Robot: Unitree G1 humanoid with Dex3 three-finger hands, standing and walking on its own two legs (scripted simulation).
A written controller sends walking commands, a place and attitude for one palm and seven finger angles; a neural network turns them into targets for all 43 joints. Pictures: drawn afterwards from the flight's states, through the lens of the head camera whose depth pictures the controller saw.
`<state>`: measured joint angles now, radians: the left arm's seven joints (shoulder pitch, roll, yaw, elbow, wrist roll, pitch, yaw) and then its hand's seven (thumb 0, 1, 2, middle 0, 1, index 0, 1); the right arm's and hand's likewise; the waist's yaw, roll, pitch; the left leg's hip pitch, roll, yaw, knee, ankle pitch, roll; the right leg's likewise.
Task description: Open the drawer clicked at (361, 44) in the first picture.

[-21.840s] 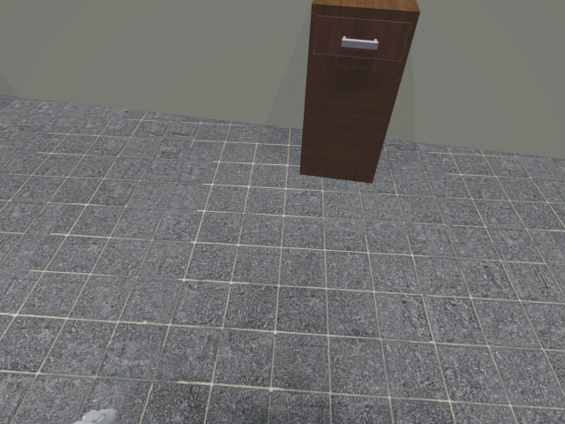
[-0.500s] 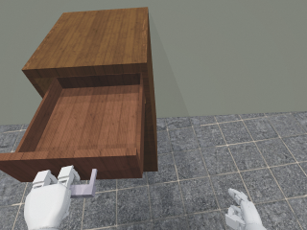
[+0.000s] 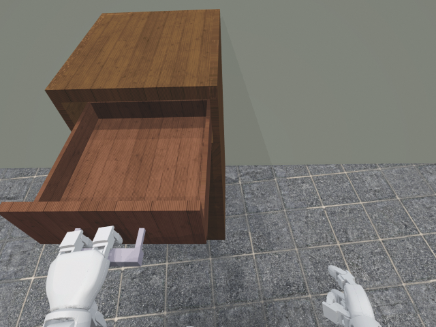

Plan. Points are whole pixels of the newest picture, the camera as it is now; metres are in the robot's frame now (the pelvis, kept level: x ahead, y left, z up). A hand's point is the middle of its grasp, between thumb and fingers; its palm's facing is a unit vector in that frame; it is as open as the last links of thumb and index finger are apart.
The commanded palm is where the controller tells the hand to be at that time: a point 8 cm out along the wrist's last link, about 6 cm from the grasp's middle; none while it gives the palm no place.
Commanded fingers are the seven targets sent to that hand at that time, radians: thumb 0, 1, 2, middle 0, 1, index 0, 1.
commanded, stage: lift the hand off the handle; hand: left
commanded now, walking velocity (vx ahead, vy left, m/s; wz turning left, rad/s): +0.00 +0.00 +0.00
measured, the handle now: (105, 245) +0.24 +0.25 +0.01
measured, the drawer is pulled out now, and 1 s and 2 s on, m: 0.30 0.29 0.29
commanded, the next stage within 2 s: draw the hand back to the body in 1.48 s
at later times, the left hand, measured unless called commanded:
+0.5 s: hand (91, 261) +0.21 +0.25 +0.03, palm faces +0.05 -0.07 -1.00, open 13.3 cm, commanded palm +0.18 +0.25 +0.09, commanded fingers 0.00 -0.50 0.30 -0.30 -1.20 -0.30 -1.20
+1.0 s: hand (75, 238) +0.21 +0.24 +0.11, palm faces +0.11 -0.08 -0.99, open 13.7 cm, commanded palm +0.18 +0.24 +0.16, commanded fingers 0.00 -0.50 0.30 -0.30 -1.20 -0.30 -1.20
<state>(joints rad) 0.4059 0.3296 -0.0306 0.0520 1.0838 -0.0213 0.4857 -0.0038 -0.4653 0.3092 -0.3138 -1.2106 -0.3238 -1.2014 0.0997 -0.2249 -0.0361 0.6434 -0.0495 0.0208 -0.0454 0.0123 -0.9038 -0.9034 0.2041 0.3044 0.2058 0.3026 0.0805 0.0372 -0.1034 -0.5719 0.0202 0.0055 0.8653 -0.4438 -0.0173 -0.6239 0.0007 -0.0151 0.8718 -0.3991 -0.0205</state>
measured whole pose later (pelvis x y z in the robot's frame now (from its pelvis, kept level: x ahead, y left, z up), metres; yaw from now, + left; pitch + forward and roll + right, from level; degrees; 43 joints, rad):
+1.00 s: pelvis +0.02 +0.01 +0.03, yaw +0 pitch +0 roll +0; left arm 0.38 0.39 -0.07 -0.27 0.99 0.12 0.21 0.00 -0.49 0.30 -0.31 -1.20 -0.34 -1.21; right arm 0.08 -0.22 0.01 0.65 -0.02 0.05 -0.03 0.01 -0.90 -0.90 0.20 0.30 0.21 0.30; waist 0.13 0.10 -0.03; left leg -0.23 0.01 0.01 0.56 -0.33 -0.01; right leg -0.28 -0.01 -0.01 0.58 -0.30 -0.01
